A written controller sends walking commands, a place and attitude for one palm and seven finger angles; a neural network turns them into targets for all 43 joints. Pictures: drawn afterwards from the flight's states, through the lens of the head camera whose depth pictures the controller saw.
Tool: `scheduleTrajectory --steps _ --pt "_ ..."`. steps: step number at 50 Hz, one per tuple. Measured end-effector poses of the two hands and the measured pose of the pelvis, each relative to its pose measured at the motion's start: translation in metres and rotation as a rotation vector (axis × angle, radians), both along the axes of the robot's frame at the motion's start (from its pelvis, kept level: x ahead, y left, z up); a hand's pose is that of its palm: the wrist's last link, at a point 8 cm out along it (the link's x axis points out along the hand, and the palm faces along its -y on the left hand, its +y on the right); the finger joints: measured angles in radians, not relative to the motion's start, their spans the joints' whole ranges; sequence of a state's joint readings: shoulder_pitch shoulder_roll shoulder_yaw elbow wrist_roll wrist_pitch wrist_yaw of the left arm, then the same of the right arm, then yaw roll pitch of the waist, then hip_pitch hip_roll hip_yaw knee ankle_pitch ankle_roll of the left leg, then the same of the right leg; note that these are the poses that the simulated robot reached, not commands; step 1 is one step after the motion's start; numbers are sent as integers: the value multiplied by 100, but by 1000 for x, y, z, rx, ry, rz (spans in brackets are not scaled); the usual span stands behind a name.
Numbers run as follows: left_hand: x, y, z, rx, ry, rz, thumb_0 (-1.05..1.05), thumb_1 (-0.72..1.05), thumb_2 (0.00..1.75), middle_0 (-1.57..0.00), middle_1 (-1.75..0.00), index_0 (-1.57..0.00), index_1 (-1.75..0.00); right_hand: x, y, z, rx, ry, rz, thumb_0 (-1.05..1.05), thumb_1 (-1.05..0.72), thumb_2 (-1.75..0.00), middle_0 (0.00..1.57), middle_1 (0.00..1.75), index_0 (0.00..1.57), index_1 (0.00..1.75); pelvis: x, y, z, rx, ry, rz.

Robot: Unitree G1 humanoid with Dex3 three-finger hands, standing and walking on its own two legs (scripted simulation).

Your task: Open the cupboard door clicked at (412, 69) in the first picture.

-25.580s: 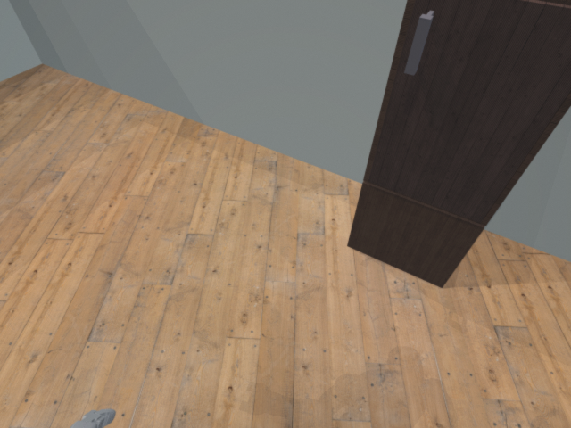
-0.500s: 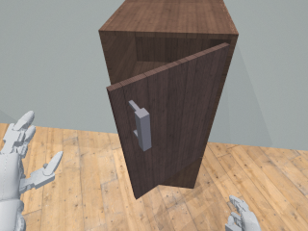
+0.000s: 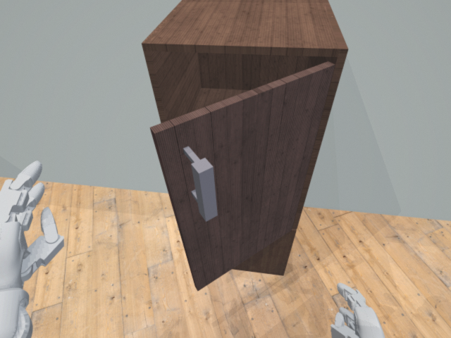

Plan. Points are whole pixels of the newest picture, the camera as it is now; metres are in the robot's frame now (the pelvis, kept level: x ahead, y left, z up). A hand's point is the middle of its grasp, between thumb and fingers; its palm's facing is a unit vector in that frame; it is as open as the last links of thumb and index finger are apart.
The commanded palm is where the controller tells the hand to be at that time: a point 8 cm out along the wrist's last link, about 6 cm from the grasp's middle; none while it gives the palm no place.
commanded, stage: step back with the hand held close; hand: left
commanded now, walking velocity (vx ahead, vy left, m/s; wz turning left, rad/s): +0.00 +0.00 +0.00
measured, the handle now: (199, 183) +0.33 +0.09 +0.13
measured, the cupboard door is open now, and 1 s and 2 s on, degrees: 41 41 41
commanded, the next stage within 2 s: stop stepping back and stand still in 1.16 s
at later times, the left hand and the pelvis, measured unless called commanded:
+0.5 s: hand (47, 257) +0.17 +0.27 +0.14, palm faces +0.31 -0.80 -0.51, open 7.4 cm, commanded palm +0.11 +0.31 +0.17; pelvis -0.04 +0.02 -0.01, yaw -2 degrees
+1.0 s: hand out of the picture +0.09 +0.30 +0.16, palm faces +0.45 -0.77 -0.45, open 7.4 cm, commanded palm +0.02 +0.34 +0.17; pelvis -0.12 +0.04 -0.02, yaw +1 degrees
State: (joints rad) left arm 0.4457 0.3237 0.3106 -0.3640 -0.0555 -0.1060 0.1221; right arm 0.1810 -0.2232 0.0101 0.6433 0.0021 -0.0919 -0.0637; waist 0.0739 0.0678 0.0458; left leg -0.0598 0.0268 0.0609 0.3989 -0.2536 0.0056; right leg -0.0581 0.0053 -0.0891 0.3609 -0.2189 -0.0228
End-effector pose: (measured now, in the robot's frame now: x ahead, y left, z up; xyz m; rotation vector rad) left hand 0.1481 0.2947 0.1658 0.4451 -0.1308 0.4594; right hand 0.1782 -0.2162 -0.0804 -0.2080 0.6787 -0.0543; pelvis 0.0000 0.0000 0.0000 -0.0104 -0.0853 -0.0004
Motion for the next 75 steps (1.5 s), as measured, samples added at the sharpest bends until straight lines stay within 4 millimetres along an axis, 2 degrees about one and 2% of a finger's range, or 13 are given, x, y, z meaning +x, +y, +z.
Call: scheduleTrajectory --steps 6,11,18,22,29,37,45,51,55,59,63,70,75 --pt "-1 -1 3 7 -8 -4 1 89 89 -21 -30 -21 -30 -3 0 -1 5 4 -2 2 -90 -89 20 30 20 30 -1 0 0 0 -1 -1" --pt "1 6 15 78 -29 -28 1 89 89 -21 -30 -21 -30 -8 -2 0 6 23 -22 2 -90 -89 20 30 20 30 -6 1 -1 -6 39 -6" --pt "0 2 -4 87 82 -111 1 89 89 -21 -30 -21 -30 -29 -13 0 -34 58 -105 2 -90 -89 20 30 20 30 -20 11 -3 1 79 -27" --pt "-7 5 -4 110 84 -141 1 89 89 -21 -30 -21 -30 -45 -15 1 -58 71 -139 2 -90 -89 20 30 20 30 -31 16 -6 6 82 -32" --pt "-34 16 6 160 5 -136 1 89 89 -21 -30 -21 -30 -74 -7 1 -69 56 -142 2 -90 -89 20 30 20 30 -56 22 -12 12 78 -30" --pt "-70 22 3 162 -71 -90 1 89 89 -21 -30 -21 -30 -108 6 -12 -58 49 -104 2 -90 -89 20 30 20 30 -85 25 -22 3 71 -15" --pt "-89 31 0 141 -149 -116 1 89 89 -21 -30 -21 -30 -146 12 -17 -104 77 -114 2 -90 -89 20 30 20 30 -110 38 -28 -24 60 -13" --pt "-108 44 14 167 -157 -83 1 89 89 -21 -30 -21 -30 -168 24 -8 -74 87 -115 2 -90 -89 20 30 20 30 -123 36 -15 -45 85 4" --pt "-122 38 14 126 -130 -80 1 89 89 -21 -30 -21 -30 -173 29 -2 -52 77 -76 2 -90 -89 20 30 20 30 -136 31 -9 -45 125 -14" --pt "-134 20 7 138 -104 -143 1 89 90 -21 -30 -20 -30 -173 24 -8 -38 46 -35 2 -90 -89 20 30 20 30 -161 23 -16 -11 154 -47" --pt "-143 8 4 127 -83 -216 1 89 89 -21 -30 -21 -30 -185 14 -7 -47 47 -73 2 -90 -89 20 30 20 30 -179 22 -15 -33 120 -61" --pt "-162 19 5 142 -89 -226 1 89 89 -22 -30 -21 -30 -216 -1 10 -102 -7 -142 2 -90 -89 20 30 20 30 -198 26 -16 -19 89 -52" --pt "-197 24 11 153 -55 -171 1 89 89 -21 -30 -21 -30 -244 -2 12 -96 2 -130 2 -90 -89 20 30 20 30 -218 23 -10 -27 89 -10"
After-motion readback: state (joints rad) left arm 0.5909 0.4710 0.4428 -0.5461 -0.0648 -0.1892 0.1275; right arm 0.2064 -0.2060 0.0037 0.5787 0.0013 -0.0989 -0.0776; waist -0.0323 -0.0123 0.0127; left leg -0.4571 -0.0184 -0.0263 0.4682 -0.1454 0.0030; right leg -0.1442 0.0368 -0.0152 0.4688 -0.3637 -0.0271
